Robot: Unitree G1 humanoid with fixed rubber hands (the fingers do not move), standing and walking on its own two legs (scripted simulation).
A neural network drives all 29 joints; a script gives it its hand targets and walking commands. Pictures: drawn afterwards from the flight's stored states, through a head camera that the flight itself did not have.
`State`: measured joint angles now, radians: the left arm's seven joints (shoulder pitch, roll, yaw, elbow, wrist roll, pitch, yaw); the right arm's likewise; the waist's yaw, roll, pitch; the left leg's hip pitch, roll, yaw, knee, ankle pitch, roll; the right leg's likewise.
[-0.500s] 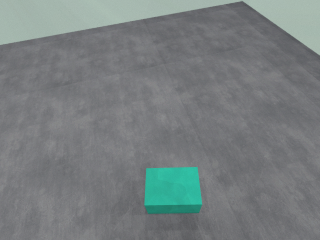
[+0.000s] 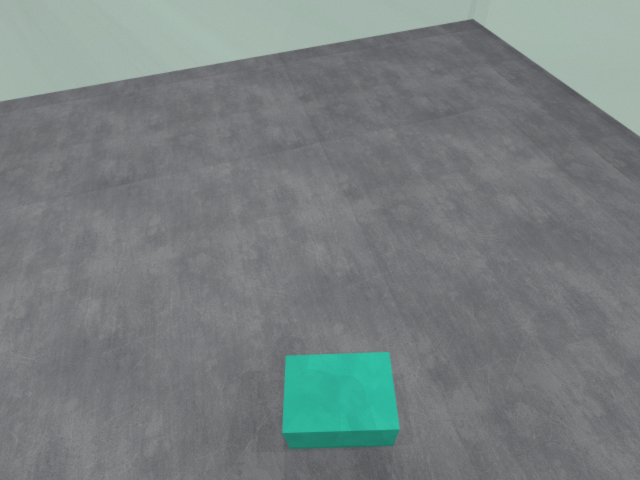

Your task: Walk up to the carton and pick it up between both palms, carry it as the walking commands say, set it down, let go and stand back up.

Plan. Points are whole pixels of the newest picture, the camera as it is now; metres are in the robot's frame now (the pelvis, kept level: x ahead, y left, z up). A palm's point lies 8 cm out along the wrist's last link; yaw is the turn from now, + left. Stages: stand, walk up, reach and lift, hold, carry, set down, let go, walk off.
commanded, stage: walk up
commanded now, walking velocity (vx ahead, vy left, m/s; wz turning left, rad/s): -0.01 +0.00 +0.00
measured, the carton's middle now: (339, 400) +0.42 +0.03 -0.69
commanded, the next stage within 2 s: stand in 1.94 s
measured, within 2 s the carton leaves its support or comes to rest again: neither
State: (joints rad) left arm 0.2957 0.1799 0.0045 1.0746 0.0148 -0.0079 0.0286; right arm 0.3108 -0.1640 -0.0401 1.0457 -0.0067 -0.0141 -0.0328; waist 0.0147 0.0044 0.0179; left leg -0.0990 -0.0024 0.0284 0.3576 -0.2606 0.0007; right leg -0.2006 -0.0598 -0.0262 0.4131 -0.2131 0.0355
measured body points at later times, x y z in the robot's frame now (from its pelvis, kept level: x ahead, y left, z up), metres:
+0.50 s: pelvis -0.01 -0.02 +0.00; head +0.00 -0.03 +0.45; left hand -0.01 +0.20 -0.16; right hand -0.03 -0.25 -0.16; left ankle -0.04 +0.12 -0.74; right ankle +0.00 -0.14 -0.74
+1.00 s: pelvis -0.01 +0.04 +0.00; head -0.01 +0.06 +0.45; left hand -0.04 +0.26 -0.17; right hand -0.01 -0.17 -0.15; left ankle -0.02 +0.15 -0.74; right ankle +0.00 -0.11 -0.74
